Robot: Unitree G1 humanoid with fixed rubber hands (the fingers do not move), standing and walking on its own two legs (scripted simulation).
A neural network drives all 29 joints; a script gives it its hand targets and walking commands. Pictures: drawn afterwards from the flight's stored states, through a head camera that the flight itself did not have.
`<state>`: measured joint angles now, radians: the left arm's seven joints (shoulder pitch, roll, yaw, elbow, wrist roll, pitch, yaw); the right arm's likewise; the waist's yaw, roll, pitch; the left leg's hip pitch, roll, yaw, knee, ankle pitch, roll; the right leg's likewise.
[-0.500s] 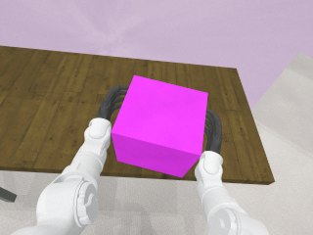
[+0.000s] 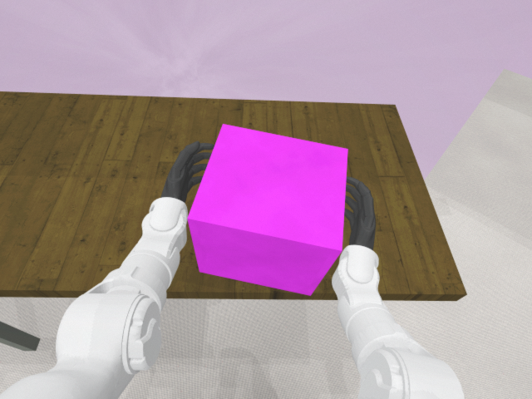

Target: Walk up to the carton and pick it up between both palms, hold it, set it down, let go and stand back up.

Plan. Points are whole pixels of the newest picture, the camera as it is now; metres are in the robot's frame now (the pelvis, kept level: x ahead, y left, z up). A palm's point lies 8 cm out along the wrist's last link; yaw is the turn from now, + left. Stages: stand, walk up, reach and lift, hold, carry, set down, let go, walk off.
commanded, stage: reach and lift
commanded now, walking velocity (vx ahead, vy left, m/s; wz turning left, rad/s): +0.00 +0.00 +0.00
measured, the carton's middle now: (269, 214) +0.43 +0.00 +0.01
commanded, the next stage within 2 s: hold in 1.92 s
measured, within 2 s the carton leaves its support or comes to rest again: neither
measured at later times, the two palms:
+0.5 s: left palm (165, 157) +0.42 +0.14 +0.15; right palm (384, 196) +0.38 -0.15 +0.13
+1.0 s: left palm (151, 182) +0.37 +0.14 +0.16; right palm (389, 207) +0.36 -0.15 +0.14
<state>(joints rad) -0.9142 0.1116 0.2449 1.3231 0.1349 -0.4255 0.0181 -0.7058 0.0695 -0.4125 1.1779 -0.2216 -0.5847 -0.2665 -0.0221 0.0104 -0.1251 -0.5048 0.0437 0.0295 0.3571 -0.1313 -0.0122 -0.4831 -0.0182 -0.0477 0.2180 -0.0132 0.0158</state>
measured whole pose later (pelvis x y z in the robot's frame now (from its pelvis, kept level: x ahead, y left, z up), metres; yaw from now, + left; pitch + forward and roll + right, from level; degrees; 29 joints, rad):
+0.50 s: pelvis +0.01 +0.02 +0.00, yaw +1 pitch +4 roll -1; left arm -0.74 0.06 0.17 0.75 0.06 0.10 0.09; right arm -0.62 -0.04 -0.06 0.74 0.14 -0.04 -0.25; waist -0.08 0.00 -0.10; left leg -0.26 0.02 0.02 0.39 -0.20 0.01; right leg -0.24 -0.03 -0.04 0.25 -0.08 0.04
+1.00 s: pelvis -0.01 +0.00 +0.00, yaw +2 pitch -6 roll -1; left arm -0.62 -0.08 0.26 0.31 0.27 0.47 0.06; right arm -0.59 -0.04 -0.07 0.62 0.14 0.14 -0.18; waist -0.07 -0.05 0.05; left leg -0.08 0.03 -0.01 0.37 -0.19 -0.02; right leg -0.07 -0.02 -0.06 0.27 -0.10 0.02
